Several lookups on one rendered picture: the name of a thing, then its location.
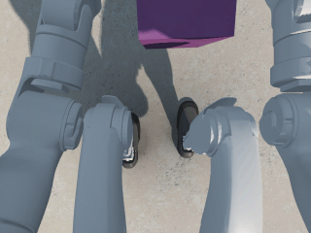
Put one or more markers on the carton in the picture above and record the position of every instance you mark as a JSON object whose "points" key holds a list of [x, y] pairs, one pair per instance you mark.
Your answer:
{"points": [[176, 24]]}

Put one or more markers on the robot right forearm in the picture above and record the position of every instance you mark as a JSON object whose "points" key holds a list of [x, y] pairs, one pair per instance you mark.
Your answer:
{"points": [[291, 41]]}

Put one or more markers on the robot right shin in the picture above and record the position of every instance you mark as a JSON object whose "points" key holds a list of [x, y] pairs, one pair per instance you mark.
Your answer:
{"points": [[190, 141]]}

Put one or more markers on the robot left forearm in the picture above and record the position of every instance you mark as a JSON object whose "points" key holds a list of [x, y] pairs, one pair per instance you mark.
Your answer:
{"points": [[57, 59]]}

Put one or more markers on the robot left thigh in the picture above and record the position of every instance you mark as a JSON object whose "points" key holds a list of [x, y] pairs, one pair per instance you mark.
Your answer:
{"points": [[99, 205]]}

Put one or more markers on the right robot upper arm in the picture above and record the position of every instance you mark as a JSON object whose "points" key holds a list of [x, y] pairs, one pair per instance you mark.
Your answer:
{"points": [[286, 124]]}

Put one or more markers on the left robot upper arm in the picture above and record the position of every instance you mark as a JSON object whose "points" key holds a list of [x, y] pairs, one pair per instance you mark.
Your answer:
{"points": [[41, 128]]}

